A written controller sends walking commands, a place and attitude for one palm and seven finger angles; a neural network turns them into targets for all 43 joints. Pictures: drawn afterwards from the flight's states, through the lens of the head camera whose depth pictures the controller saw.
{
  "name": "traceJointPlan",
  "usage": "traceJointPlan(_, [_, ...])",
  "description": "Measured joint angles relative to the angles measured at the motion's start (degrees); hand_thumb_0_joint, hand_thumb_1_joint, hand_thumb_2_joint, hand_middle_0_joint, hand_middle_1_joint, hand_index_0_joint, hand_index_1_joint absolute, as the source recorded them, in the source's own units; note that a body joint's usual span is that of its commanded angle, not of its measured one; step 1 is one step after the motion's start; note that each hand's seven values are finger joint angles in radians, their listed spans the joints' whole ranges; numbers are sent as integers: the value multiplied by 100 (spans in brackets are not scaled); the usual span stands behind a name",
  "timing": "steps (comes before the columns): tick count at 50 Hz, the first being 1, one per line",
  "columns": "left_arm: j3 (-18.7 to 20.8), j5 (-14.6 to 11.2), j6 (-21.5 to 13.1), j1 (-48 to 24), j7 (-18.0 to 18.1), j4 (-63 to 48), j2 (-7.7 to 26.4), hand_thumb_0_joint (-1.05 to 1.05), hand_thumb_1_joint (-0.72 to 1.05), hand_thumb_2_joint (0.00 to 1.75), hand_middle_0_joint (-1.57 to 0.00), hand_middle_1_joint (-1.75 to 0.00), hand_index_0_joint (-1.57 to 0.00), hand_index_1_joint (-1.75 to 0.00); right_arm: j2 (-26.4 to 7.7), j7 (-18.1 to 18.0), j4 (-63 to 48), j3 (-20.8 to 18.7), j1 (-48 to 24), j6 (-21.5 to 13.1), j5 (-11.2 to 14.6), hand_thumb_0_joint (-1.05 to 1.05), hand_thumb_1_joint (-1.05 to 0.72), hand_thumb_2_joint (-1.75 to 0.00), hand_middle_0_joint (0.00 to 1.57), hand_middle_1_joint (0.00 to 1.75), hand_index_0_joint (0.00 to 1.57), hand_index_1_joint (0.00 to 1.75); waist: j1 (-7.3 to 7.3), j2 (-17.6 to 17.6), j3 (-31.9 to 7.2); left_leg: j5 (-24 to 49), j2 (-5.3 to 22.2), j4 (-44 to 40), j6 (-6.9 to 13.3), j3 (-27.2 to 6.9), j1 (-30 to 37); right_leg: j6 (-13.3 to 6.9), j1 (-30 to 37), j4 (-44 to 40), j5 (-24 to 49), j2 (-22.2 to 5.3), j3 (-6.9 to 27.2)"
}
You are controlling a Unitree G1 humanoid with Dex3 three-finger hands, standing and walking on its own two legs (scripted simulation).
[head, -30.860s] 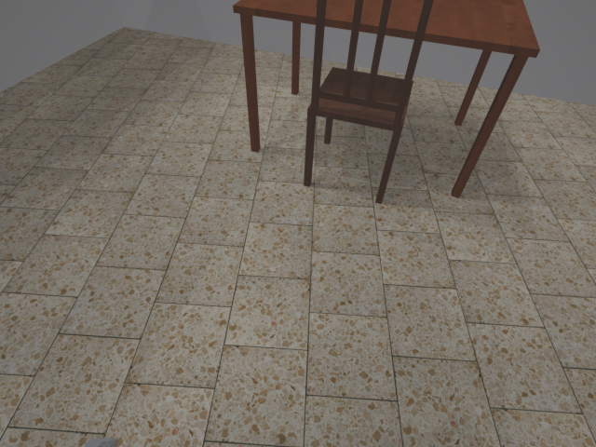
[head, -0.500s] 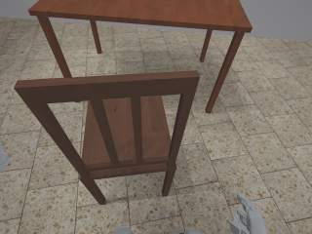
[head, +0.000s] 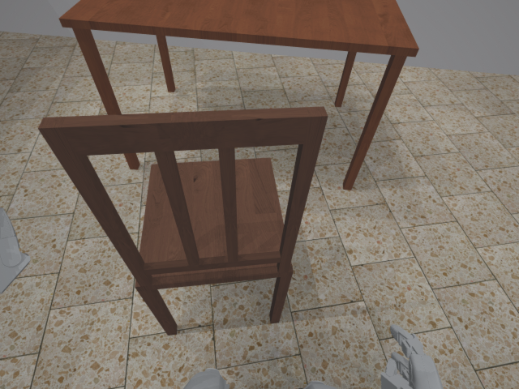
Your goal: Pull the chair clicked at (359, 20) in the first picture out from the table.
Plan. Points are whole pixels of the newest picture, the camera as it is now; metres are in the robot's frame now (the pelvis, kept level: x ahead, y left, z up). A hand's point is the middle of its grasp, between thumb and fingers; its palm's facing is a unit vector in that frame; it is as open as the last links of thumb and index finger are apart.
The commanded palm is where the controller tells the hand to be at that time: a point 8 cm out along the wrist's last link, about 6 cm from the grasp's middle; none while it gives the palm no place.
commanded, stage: step back with the hand held close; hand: left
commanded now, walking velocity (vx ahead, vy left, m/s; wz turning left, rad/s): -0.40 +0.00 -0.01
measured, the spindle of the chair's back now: (182, 217) +0.41 +0.18 -0.04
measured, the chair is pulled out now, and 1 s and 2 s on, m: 0.56 0.56 0.56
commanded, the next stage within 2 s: stop stepping back and stand still in 0.50 s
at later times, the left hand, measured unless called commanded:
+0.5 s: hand out of the picture +0.16 +0.27 +0.19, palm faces +0.40 -0.77 -0.49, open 7.4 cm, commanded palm +0.09 +0.31 +0.20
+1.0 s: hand out of the picture +0.10 +0.26 +0.18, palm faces +0.40 -0.79 -0.47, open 7.4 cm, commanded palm +0.05 +0.30 +0.20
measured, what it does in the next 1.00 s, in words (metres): steps on the spot: right foot, then left foot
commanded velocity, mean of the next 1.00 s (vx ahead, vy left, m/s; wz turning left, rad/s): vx -0.17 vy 0.01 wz -0.01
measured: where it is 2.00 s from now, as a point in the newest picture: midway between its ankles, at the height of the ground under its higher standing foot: outside the picture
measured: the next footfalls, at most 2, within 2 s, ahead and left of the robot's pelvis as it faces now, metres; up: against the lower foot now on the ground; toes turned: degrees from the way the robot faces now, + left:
right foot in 0.22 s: +0.06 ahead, -0.14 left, +0.00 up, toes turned -1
left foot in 0.46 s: -0.03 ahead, +0.12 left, +0.00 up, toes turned -3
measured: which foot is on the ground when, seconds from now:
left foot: down 0.00-0.28, up 0.30-0.44, down 0.46-1.00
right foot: down 0.00-0.08, up 0.10-0.20, down 0.22-0.48, up 0.50-0.66, down 0.68-1.00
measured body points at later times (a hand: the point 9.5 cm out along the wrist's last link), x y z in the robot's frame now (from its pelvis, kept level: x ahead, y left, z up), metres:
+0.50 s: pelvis -0.04 +0.01 +0.01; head -0.01 +0.03 +0.45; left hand +0.13 +0.31 +0.21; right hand +0.12 -0.24 -0.08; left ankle -0.03 +0.14 -0.72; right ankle +0.02 -0.14 -0.71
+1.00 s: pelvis -0.10 +0.00 +0.01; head -0.11 +0.01 +0.46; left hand +0.08 +0.30 +0.21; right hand +0.01 -0.26 -0.07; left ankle -0.07 +0.12 -0.72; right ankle -0.06 -0.14 -0.71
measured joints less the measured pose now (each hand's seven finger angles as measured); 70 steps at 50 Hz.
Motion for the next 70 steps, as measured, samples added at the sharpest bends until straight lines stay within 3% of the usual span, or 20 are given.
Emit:
traceJointPlan(4, [20, -1, -87, 120, -2, -146, 61, 1, 88, 90, -21, -30, -22, -30, -27, -5, 43, -12, -32, 98, 30, 1, -90, -89, 20, 30, 21, 30, -65, -154, 82, 839, -43, -370, 22, 134, 168, 11, -2, 115, -140, -107, 67])
traceJointPlan(6, [125, -23, -120, 200, 12, -134, 143, 1, 88, 90, -21, -30, -22, -30, -9, -44, -6, -19, 4, 39, 26, 1, -90, -89, 20, 30, 21, 30, -100, -21, 61, 1531, 149, -499, 6, 139, 158, -42, -103, 542, -962, 94, 99])
traceJointPlan(9, [226, -88, -155, 151, -24, -2, 240, 1, 88, 90, -21, -30, -22, -30, 125, -5, -33, -51, 98, -81, 33, 1, -90, -89, 20, 30, 21, 30, -120, 65, 26, 1505, 256, -528, -93, 48, 134, -61, 68, 921, -1525, 330, 195])
traceJointPlan(11, [257, -101, -156, 153, -67, 46, 253, 1, 88, 90, -21, -30, -22, -30, 172, 62, -47, -28, 167, -163, 15, 1, -90, -89, 20, 30, 20, 30, -78, 84, -15, 1503, 290, -569, -134, 43, 102, -68, 473, 362, -1303, 335, 123])
traceJointPlan(14, [210, -62, -182, 142, -160, 53, 189, 1, 89, 90, -21, -30, -21, -30, 137, 127, 38, 9, 102, -244, -13, 1, -90, -89, 20, 30, 21, 30, -36, 263, 136, 1214, 394, -410, -131, -47, 33, -34, 662, -176, -210, 418, -8])
traceJointPlan(16, [89, -63, -132, 159, -177, -18, 161, 1, 89, 90, -21, -30, -21, -30, 126, 151, 114, -6, 105, -201, 16, 1, -90, -89, 20, 30, 21, 30, -1, 159, 102, 337, 181, 127, -117, -54, -118, -62, 555, -122, -293, 305, 41])
traceJointPlan(19, [-35, -29, -46, 211, -149, -63, 65, 1, 88, 90, -21, -30, -22, -30, 76, 134, 243, -22, 62, -32, 34, 1, -90, -89, 20, 30, 21, 30, -36, -74, 22, 50, -141, 876, -93, 104, -15, -25, 486, -159, -309, 48, 170])
traceJointPlan(21, [-4, -17, -47, 263, -103, -54, 70, 1, 88, 90, -21, -30, -22, -30, 46, 68, 219, -10, 36, 38, 55, 1, -90, -89, 20, 30, 21, 30, -96, -171, -32, 147, -150, 276, -65, 216, 413, 64, 418, -175, -251, -58, 213])
traceJointPlan(23, [57, -29, -95, 282, -69, -84, 133, 1, 88, 90, -21, -30, -22, -30, -27, 11, 115, -44, 23, 29, 77, 1, -90, -89, 20, 30, 21, 30, -160, -117, -41, 839, 0, -823, 25, 270, 938, 149, 298, -61, -264, -59, 150])
traceJointPlan(26, [217, -108, -192, 190, -97, 14, 267, 1, 88, 90, -21, -30, -22, -30, 120, 4, 159, -135, -180, -40, 48, 1, -90, -89, 20, 30, 20, 30, -53, -380, 153, 1023, -61, -901, 34, 454, 950, 71, 32, 613, -991, -63, 336])
traceJointPlan(29, [180, -132, -102, 153, -148, 30, 174, 1, 88, 90, -21, -30, -22, -30, 202, 90, 111, -129, -246, -172, -27, 1, -90, -89, 20, 30, 20, 30, -39, -199, 213, 1077, 168, -975, -25, 384, 909, 10, 62, 1046, -1496, 209, 265])
traceJointPlan(33, [131, -102, -102, 314, -215, -236, 164, 2, 89, 90, -21, -30, -21, -30, 258, 259, -63, -69, -188, -257, 10, 1, -90, -89, 20, 30, 21, 30, 9, -39, 186, 1210, 365, -990, -124, 364, 791, -71, 729, -115, -872, 157, -24])
traceJointPlan(36, [136, -98, -53, 469, -272, -204, 254, 1, 89, 90, -21, -30, -21, -30, 197, 281, -158, 11, -194, -94, 99, 1, -90, -89, 20, 30, 21, 30, 20, 168, 202, 957, 527, -624, -159, 321, 600, 41, 894, -562, -143, 238, -143])
traceJointPlan(40, [-38, -157, 267, 491, -226, 22, 249, 1, 88, 90, -21, -30, -22, -30, 13, 201, -129, 60, -21, 221, 191, 1, -90, -89, 20, 30, 21, 30, -21, 118, 23, 317, 191, -64, -8, 224, 556, -7, 691, -196, -370, 113, -42])
traceJointPlan(44, [-178, -135, 457, 368, -129, 216, 165, 1, 88, 90, -21, -30, -22, -30, -218, 47, -10, 9, 229, 347, 212, 1, -90, -89, 20, 30, 21, 30, -180, 84, -166, 636, 5, -611, 102, 249, 1042, 62, 684, -2, -475, -24, -79])
traceJointPlan(46, [-198, -100, 439, 319, -93, 312, 109, 1, 88, 90, -21, -30, -22, -30, -242, -15, 61, -10, 335, 350, 219, 1, -90, -89, 20, 30, 21, 30, -160, -36, -188, 860, -63, -757, 82, 324, 1190, 50, 767, -5, -588, -88, -3])
traceJointPlan(48, [-205, -38, 423, 345, -69, 426, 48, 1, 88, 90, -21, -30, -22, -30, -245, -54, 40, -19, 486, 320, 231, 1, -90, -89, 20, 30, 20, 30, -176, -18, -306, 918, -49, -930, 82, 338, 1275, 24, 833, -102, -846, -38, 48])
traceJointPlan(51, [-183, 6, 384, 275, -76, 550, 72, 2, 88, 90, -21, -30, -22, -30, -204, -34, -15, -30, 637, 224, 239, 1, -90, -89, 20, 30, 20, 30, -207, 30, -350, 974, -38, -1018, 84, 269, 1296, 64, 958, -382, -565, 25, 60])
traceJointPlan(62, [-358, 3, 356, 148, -121, 680, -183, 2, 89, 90, -21, -30, -21, -30, -33, 88, 68, 120, 433, 112, 203, 1, -90, -89, 20, 30, 20, 30, -16, 135, -280, 1018, 25, -1254, 45, 301, 1509, 92, 1232, -841, -90, 105, 117])
traceJointPlan(70, [-395, -92, 433, 145, -124, 592, -152, 2, 89, 90, -21, -30, -21, -30, -7, 100, -90, 143, 109, 156, 226, 1, -90, -89, 20, 30, 21, 30, 25, 118, -180, 1078, 19, -1578, 29, 328, 1757, 90, 1439, -1089, -66, 97, 134])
